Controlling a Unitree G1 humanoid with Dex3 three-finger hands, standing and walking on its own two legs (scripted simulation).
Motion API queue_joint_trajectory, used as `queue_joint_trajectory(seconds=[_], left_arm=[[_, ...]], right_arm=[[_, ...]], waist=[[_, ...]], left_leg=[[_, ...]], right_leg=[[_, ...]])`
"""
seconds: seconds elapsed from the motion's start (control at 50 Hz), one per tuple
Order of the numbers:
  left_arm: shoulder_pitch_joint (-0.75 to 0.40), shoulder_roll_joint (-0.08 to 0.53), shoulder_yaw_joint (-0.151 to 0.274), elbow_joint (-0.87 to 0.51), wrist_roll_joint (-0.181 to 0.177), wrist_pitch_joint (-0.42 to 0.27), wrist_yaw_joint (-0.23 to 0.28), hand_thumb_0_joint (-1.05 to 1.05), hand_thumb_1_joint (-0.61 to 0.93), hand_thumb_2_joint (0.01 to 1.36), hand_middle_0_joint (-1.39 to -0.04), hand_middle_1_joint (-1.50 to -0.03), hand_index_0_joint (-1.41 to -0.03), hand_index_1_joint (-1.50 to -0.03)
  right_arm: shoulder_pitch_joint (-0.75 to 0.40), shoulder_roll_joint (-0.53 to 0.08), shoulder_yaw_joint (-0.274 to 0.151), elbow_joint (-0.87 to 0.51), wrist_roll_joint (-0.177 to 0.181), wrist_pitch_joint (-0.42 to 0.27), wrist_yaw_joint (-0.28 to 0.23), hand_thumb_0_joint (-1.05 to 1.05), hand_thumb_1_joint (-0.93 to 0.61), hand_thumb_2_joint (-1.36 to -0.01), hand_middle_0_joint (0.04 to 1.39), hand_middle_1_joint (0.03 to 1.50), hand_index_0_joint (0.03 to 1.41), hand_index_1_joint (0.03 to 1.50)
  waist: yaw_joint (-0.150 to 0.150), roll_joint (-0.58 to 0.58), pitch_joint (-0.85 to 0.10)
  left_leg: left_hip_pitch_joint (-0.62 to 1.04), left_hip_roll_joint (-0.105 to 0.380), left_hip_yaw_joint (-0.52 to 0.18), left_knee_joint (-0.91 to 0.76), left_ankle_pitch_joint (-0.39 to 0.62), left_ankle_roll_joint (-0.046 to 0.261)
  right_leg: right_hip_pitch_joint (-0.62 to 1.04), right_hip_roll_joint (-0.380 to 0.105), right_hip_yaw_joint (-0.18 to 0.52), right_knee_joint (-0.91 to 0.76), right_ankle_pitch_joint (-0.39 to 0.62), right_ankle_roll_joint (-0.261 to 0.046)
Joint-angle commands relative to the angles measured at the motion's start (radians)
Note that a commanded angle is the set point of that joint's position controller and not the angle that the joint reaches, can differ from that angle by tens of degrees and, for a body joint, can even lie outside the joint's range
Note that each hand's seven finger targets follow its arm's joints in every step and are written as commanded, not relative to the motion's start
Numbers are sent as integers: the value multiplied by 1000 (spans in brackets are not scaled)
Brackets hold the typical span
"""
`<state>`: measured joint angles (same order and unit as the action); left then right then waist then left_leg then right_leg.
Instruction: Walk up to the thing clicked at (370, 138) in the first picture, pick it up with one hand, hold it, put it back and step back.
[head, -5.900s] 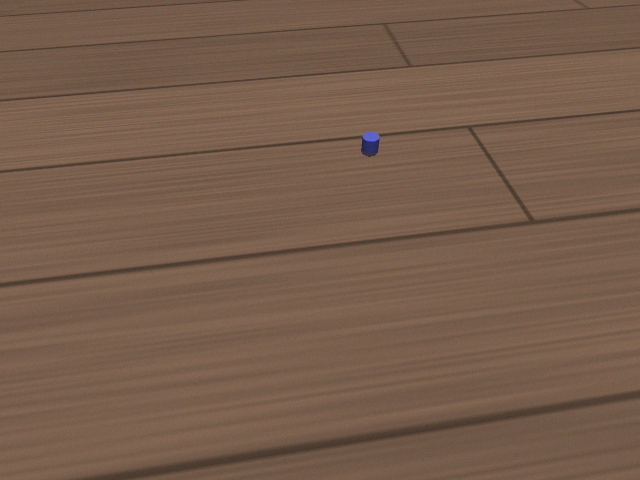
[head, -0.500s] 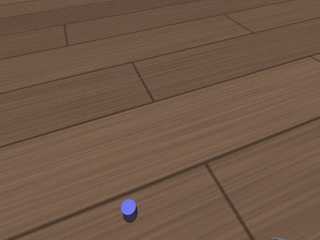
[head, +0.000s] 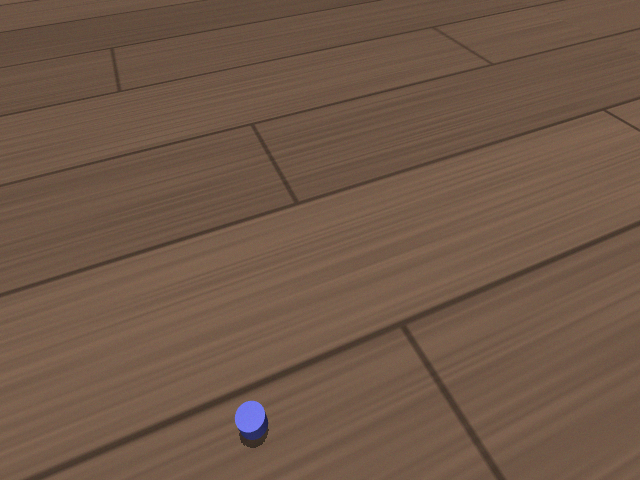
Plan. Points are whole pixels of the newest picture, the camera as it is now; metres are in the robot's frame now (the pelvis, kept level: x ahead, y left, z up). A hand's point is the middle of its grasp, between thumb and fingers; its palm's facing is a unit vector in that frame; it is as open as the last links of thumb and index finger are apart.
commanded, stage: walk up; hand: left
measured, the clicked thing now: (251, 420) +0.42 +0.23 -0.74
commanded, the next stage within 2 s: stand in 0.26 s
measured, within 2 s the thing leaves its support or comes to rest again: neither
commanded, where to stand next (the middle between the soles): +0.03 +0.00 m, yaw -1 degrees
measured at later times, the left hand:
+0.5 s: hand out of the picture +0.08 +0.25 -0.16, palm faces -0.02 -0.94 -0.33, open 7.4 cm
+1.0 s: hand out of the picture +0.09 +0.25 -0.15, palm faces -0.03 -0.94 -0.34, open 7.4 cm
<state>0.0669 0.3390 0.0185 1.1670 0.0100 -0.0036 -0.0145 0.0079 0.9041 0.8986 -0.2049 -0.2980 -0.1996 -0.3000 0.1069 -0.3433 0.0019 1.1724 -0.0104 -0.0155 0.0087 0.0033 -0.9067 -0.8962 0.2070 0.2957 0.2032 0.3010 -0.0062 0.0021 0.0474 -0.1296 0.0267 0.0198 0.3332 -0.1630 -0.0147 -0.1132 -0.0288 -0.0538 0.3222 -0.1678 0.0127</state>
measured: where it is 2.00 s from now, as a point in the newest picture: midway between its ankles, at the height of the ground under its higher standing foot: outside the picture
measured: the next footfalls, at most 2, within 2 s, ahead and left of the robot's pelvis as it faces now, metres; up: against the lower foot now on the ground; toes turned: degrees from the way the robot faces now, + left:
none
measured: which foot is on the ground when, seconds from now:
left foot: down 0.00-1.00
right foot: down 0.00-1.00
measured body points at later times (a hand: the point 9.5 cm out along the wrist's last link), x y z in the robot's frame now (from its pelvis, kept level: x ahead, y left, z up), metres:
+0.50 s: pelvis +0.01 +0.00 +0.00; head +0.01 +0.00 +0.45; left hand +0.08 +0.30 -0.14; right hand +0.09 -0.30 -0.13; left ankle +0.01 +0.13 -0.75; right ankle +0.01 -0.13 -0.75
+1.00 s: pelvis +0.01 +0.00 +0.00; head +0.02 +0.00 +0.45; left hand +0.09 +0.30 -0.13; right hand +0.09 -0.30 -0.13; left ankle +0.01 +0.13 -0.75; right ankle +0.01 -0.13 -0.75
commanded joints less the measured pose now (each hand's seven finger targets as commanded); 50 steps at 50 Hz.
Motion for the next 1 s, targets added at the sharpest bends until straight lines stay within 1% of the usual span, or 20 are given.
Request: queue_joint_trajectory(seconds=[0.0, 0.08, 0.12, 0.2, 0.28, 0.3, 0.32, 0.44, 0.5, 0.58, 0.62, 0.64, 0.66, 0.68, 0.7, 0.72, 0.78, 0.8, 0.86, 0.98], left_arm=[[-54, 211, 37, -61, -3, -21, 14, 0, 900, 900, -200, -300, -200, -300], [-39, 209, 36, -58, -3, -22, 14, 0, 900, 900, -200, -300, -200, -300], [-49, 210, 36, -58, -3, -22, 14, 0, 900, 900, -200, -300, -200, -300], [-36, 209, 35, -61, -2, -22, 14, 0, 900, 900, -200, -300, -200, -300], [-26, 215, 28, -70, -3, -25, 18, 0, 900, 900, -200, -300, -200, -300], [-32, 214, 27, -68, -4, -24, 19, 0, 900, 900, -200, -300, -200, -300], [-25, 214, 26, -67, -3, -26, 19, 0, 900, 900, -200, -300, -200, -300], [-21, 219, 23, -72, -1, -27, 21, 0, 900, 900, -200, -300, -200, -300], [-10, 219, 20, -73, -2, -29, 21, 0, 900, 900, -200, -300, -200, -300], [-11, 222, 18, -78, -4, -31, 21, 0, 900, 900, -200, -300, -200, -300], [-5, 223, 17, -80, -3, -29, 21, 0, 900, 900, -200, -300, -200, -300], [-10, 226, 19, -82, -2, -30, 23, 0, 900, 900, -200, -300, -200, -300], [-9, 222, 17, -80, -2, -29, 23, 0, 900, 900, -200, -300, -200, -300], [-7, 223, 17, -81, 0, -30, 23, 0, 900, 900, -200, -300, -200, -300], [-11, 229, 18, -81, -3, -30, 23, 0, 900, 900, -200, -300, -200, -300], [-9, 222, 16, -84, -3, -29, 23, 0, 900, 900, -200, -300, -200, -300], [-7, 224, 16, -85, -3, -29, 22, 0, 900, 900, -200, -300, -200, -300], [-8, 227, 17, -84, -3, -29, 21, 0, 900, 900, -200, -300, -200, -300], [-9, 232, 20, -87, -2, -29, 22, 0, 900, 900, -200, -300, -200, -300], [-5, 222, 17, -86, -3, -26, 21, 0, 900, 900, -200, -300, -200, -300]], right_arm=[[-50, -219, -37, -64, 1, -21, -18, 0, -900, -900, 200, 300, 200, 300], [-57, -218, -39, -69, 2, -18, -16, 0, -900, -900, 200, 300, 200, 300], [-52, -218, -40, -67, 2, -18, -16, 0, -900, -900, 200, 300, 200, 300], [-64, -214, -40, -71, 1, -18, -17, 0, -900, -900, 200, 300, 200, 300], [-74, -218, -40, -80, -2, -17, -17, 0, -900, -900, 200, 300, 200, 300], [-67, -217, -40, -77, 0, -16, -17, 0, -900, -900, 200, 300, 200, 300], [-74, -218, -39, -78, 0, -16, -17, 0, -900, -900, 200, 300, 200, 300], [-66, -214, -37, -81, 1, -13, -14, 0, -900, -900, 200, 300, 200, 300], [-77, -218, -39, -83, 2, -15, -14, 0, -900, -900, 200, 300, 200, 300], [-68, -220, -38, -81, 0, -14, -14, 0, -900, -900, 200, 300, 200, 300], [-69, -216, -35, -83, 1, -13, -13, 0, -900, -900, 200, 300, 200, 300], [-68, -220, -39, -83, 1, -13, -14, 0, -900, -900, 200, 300, 200, 300], [-68, -219, -36, -81, 1, -12, -13, 0, -900, -900, 200, 300, 200, 300], [-74, -222, -38, -84, 1, -12, -13, 0, -900, -900, 200, 300, 200, 300], [-61, -211, -35, -82, 1, -12, -12, 0, -900, -900, 200, 300, 200, 300], [-59, -218, -36, -82, 1, -12, -13, 0, -900, -900, 200, 300, 200, 300], [-65, -222, -37, -82, 1, -13, -14, 0, -900, -900, 200, 300, 200, 300], [-65, -220, -35, -82, 2, -13, -14, 0, -900, -900, 200, 300, 200, 300], [-60, -219, -36, -84, 1, -15, -15, 0, -900, -900, 200, 300, 200, 300], [-56, -221, -35, -82, 0, -15, -16, 0, -900, -900, 200, 300, 200, 300]], waist=[[3, -6, -75], [5, -6, -75], [0, -4, -70], [7, 4, -71], [6, 15, -82], [1, 12, -75], [6, 20, -80], [0, 6, -85], [4, 8, -95], [3, 5, -89], [3, 8, -78], [3, 5, -90], [4, 0, -75], [5, 2, -92], [0, -11, -84], [2, -2, -72], [5, 10, -86], [4, 9, -77], [5, 4, -96], [7, 6, -76]], left_leg=[[-12, 102, -98, -63, 81, 32], [14, 101, -96, -56, 84, 33], [-4, 97, -101, -66, 66, 31], [0, 96, -99, -67, 72, 32], [28, 116, -103, -66, 145, 25], [16, 113, -104, -70, 131, 22], [25, 115, -104, -71, 130, 25], [27, 111, -98, -73, 122, 23], [49, 117, -100, -65, 155, 25], [40, 114, -96, -63, 139, 26], [33, 111, -96, -70, 126, 20], [38, 116, -98, -67, 147, 23], [27, 112, -97, -68, 130, 23], [44, 116, -95, -61, 143, 27], [33, 114, -98, -72, 142, 21], [20, 111, -96, -74, 127, 19], [33, 115, -94, -68, 144, 24], [30, 111, -95, -73, 127, 21], [48, 119, -96, -68, 169, 22], [35, 116, -94, -74, 152, 21]], right_leg=[[26, -105, 105, -61, 62, -25], [6, -103, 104, -65, 54, -23], [15, -103, 104, -63, 55, -23], [15, -104, 106, -62, 66, -22], [8, -114, 106, -55, 92, -25], [15, -114, 103, -57, 81, -23], [18, -116, 105, -59, 88, -21], [21, -117, 103, -61, 90, -21], [19, -118, 103, -58, 112, -24], [23, -122, 107, -65, 110, -23], [12, -119, 104, -69, 96, -22], [24, -120, 102, -62, 113, -23], [17, -118, 102, -68, 103, -21], [27, -122, 103, -64, 123, -23], [24, -121, 104, -64, 113, -25], [18, -118, 102, -68, 99, -23], [31, -122, 103, -61, 120, -26], [19, -120, 105, -65, 105, -23], [33, -120, 101, -50, 142, -28], [26, -118, 102, -57, 119, -29]])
